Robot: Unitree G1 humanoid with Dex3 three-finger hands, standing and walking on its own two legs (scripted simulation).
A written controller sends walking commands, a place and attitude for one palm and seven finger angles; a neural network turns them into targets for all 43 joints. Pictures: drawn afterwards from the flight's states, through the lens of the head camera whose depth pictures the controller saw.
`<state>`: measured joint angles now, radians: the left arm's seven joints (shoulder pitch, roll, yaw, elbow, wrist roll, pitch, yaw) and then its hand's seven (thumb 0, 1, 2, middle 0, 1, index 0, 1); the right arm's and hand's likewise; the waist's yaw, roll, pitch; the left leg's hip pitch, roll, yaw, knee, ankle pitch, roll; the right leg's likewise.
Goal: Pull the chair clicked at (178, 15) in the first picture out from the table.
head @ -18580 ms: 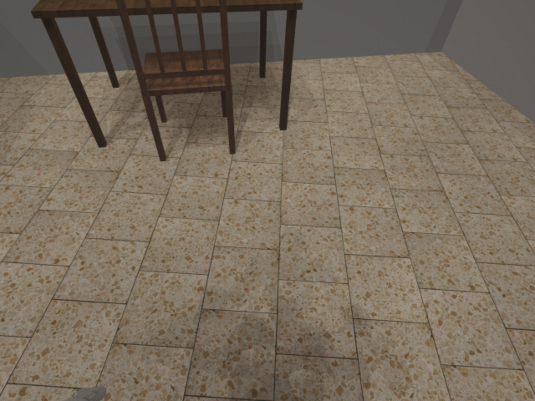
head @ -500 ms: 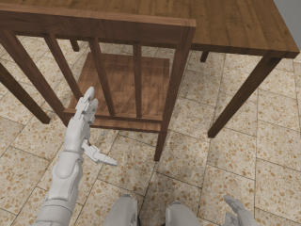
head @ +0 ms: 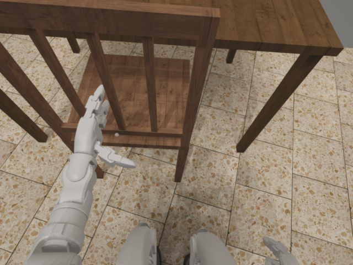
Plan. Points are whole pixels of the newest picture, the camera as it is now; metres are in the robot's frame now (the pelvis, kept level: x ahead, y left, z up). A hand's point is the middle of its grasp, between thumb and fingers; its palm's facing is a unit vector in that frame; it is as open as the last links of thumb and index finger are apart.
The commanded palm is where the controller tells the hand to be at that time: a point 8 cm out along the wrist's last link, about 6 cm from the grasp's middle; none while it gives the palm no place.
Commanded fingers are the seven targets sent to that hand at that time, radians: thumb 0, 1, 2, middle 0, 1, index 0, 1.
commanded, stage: push the fingers through the gap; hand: left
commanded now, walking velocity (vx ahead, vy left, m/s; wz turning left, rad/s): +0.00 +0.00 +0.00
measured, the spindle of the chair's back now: (110, 92) +0.50 +0.16 +0.04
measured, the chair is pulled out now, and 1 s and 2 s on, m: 0.00 0.00 0.00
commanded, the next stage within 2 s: hook a spindle and tug to test in 1.08 s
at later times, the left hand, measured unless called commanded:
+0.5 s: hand (117, 113) +0.45 +0.14 +0.03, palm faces -0.05 -1.00 -0.04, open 16.9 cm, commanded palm +0.43 +0.18 +0.02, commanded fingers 0.00 -0.50 0.30 -0.06 -0.08 -0.06 -0.08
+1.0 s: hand (121, 107) +0.47 +0.13 +0.02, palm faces -0.04 -1.00 -0.03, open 16.9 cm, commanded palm +0.45 +0.18 +0.02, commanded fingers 0.00 -0.50 0.30 -0.06 -0.08 -0.06 -0.08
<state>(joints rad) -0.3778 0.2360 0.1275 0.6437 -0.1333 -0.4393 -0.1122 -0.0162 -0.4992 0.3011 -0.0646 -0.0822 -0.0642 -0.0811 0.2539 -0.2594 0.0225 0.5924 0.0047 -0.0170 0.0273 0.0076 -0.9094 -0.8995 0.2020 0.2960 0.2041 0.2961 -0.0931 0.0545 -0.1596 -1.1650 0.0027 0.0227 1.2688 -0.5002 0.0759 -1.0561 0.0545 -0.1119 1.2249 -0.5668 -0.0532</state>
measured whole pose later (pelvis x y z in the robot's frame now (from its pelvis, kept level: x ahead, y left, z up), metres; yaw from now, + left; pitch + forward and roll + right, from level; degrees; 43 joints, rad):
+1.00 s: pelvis +0.01 +0.01 +0.00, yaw -2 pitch +26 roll -5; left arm -0.65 0.28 0.24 0.93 -0.08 -0.50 -0.08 -0.02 -0.50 0.30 -0.06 -0.08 -0.06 -0.08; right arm 0.33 -0.25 0.02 0.63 -0.02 0.07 0.07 0.00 -0.91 -0.90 0.20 0.30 0.20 0.30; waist -0.14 0.06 -0.17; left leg -1.21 0.01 0.04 1.27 -0.51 0.09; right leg -1.10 0.06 -0.09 1.21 -0.56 -0.04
